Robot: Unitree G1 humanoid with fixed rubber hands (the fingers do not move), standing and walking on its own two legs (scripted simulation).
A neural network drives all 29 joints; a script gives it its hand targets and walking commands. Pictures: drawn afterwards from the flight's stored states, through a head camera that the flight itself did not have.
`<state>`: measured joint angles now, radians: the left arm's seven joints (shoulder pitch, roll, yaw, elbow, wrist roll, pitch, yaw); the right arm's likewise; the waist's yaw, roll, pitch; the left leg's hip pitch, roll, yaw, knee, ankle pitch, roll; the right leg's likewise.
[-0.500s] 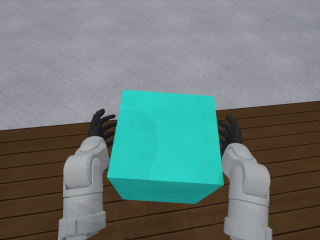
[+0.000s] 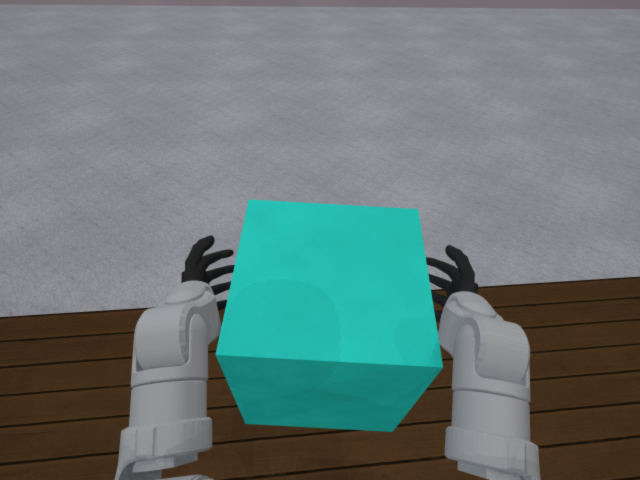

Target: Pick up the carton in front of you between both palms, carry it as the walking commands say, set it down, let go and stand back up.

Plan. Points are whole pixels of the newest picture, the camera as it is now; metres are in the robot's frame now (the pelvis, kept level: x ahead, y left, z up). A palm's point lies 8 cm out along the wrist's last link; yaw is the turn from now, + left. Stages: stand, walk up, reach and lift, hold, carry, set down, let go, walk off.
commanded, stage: carry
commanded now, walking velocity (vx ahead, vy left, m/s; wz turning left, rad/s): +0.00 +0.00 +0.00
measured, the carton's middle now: (325, 323) +0.34 +0.00 +0.04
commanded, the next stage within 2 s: none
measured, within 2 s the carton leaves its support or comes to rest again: neither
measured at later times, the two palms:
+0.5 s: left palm (202, 304) +0.30 +0.15 +0.12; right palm (476, 316) +0.31 -0.16 +0.12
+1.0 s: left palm (203, 307) +0.30 +0.14 +0.11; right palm (476, 319) +0.30 -0.16 +0.11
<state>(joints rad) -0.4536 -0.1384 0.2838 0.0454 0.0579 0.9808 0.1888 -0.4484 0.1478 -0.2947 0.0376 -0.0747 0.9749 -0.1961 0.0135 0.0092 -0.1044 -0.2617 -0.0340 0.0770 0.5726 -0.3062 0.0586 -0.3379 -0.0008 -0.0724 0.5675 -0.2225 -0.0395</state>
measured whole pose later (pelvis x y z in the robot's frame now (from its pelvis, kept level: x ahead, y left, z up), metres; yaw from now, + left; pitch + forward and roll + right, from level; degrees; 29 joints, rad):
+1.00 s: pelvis -0.02 -0.01 +0.00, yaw +0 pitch +2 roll +0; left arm -0.48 -0.15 0.30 0.08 0.08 1.00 0.19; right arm -0.48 0.14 -0.31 0.08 -0.08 1.00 -0.20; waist 0.00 0.00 -0.11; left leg -0.26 -0.03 0.07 0.56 -0.27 0.05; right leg -0.33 0.01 -0.08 0.54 -0.18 -0.05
